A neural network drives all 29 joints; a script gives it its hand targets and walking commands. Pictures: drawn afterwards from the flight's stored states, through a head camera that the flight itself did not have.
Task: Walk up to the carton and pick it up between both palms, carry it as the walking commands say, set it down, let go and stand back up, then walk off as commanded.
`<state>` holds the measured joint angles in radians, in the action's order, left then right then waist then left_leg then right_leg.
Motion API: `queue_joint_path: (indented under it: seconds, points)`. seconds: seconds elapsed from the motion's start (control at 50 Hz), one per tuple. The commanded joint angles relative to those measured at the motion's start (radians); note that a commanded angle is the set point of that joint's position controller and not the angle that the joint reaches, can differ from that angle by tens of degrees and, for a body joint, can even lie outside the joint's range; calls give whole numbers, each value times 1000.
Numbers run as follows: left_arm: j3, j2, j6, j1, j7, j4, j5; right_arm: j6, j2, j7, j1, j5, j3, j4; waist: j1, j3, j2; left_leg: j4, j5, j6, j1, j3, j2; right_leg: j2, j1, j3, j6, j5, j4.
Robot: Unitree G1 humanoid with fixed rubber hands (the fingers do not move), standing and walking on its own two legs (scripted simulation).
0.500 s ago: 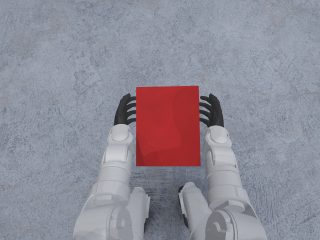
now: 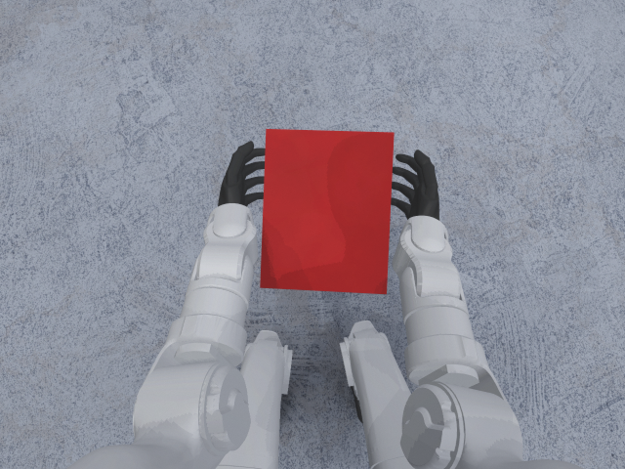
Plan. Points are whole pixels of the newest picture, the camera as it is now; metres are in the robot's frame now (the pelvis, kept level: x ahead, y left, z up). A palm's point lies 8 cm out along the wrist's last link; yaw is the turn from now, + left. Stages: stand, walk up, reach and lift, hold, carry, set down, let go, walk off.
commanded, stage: set down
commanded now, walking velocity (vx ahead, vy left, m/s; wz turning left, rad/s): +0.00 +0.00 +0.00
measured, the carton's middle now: (328, 213) +0.43 -0.03 -0.17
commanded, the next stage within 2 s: none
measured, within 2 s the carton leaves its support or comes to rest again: neither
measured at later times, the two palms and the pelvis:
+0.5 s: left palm (246, 200) +0.45 +0.09 -0.16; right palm (404, 211) +0.42 -0.14 -0.15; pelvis -0.01 +0.01 -0.07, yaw +0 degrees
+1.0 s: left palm (256, 199) +0.48 +0.09 -0.24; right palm (392, 210) +0.45 -0.15 -0.24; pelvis -0.03 +0.01 -0.13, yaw +0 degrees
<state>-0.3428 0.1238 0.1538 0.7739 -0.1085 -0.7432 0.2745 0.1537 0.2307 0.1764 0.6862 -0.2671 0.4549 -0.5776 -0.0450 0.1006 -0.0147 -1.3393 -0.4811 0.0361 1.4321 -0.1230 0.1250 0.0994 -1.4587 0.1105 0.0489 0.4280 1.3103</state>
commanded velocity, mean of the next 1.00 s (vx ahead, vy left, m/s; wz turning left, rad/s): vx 0.00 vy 0.00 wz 0.00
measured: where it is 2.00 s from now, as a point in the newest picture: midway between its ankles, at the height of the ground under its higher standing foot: (315, 404)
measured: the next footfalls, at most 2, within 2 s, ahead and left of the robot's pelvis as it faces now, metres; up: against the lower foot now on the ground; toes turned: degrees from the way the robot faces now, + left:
none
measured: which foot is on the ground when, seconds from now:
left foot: down 0.00-1.00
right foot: down 0.00-1.00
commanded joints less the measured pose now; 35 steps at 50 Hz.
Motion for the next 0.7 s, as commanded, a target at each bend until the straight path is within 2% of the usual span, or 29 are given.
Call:
queue_joint_path:
  seconds: [0.0,0.32,0.68]
  points:
    - [462,923,-36,538,166,-23,-67,-11,873,-208,587,67,-545,-72,-15,836,-21,115,236,-24,-344,76,82,87,474,-101,10,-257,-68]
    - [411,905,-6,706,136,-60,-77,31,834,-241,750,69,-466,-104,-43,902,-43,-26,232,-12,-258,99,94,91,295,-147,15,-231,89]
    - [385,855,20,888,139,-88,-102,62,807,-251,927,82,-429,-117,-49,982,-41,-185,214,-4,-109,141,101,96,175,-174,22,-228,242]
